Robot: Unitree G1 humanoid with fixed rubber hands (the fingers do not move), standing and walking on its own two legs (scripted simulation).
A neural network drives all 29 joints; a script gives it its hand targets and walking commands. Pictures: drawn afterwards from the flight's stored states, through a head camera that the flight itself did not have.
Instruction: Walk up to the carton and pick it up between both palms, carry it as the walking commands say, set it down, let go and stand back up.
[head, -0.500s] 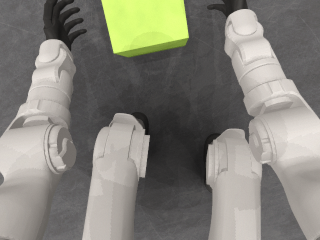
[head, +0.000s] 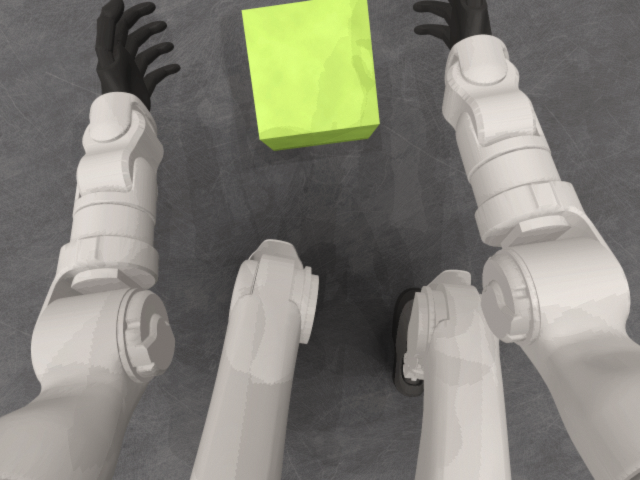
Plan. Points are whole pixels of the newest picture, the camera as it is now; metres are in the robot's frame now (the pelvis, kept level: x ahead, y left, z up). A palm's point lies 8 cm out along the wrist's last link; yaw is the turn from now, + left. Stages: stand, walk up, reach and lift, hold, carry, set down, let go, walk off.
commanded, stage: set down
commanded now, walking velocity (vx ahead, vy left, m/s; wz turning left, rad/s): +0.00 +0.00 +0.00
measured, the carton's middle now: (313, 83) +0.55 +0.12 -0.37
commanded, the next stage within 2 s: let go in 0.96 s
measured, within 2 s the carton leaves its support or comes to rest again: neither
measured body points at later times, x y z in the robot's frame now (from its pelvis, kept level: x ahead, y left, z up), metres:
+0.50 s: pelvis +0.03 +0.00 +0.12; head +0.33 +0.03 +0.45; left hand +0.46 +0.29 +0.01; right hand +0.56 -0.04 +0.00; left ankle +0.13 +0.14 -0.41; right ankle +0.09 -0.14 -0.41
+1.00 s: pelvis +0.04 +0.01 +0.22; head +0.32 +0.04 +0.57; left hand +0.46 +0.29 +0.11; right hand +0.56 -0.04 +0.12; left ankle +0.13 +0.14 -0.41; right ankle +0.09 -0.14 -0.41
